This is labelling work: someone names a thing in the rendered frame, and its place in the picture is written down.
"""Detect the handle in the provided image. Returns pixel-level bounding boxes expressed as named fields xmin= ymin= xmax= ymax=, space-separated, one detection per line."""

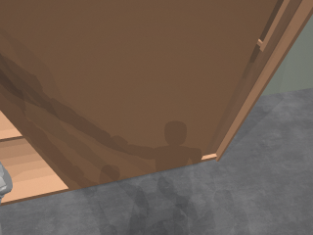
xmin=259 ymin=0 xmax=295 ymax=52

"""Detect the wardrobe door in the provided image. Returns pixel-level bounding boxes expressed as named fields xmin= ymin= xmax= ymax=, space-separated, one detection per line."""
xmin=203 ymin=0 xmax=302 ymax=156
xmin=0 ymin=0 xmax=278 ymax=191

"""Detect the left robot upper arm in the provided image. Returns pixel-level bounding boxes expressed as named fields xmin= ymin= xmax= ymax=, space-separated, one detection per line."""
xmin=0 ymin=162 xmax=13 ymax=235

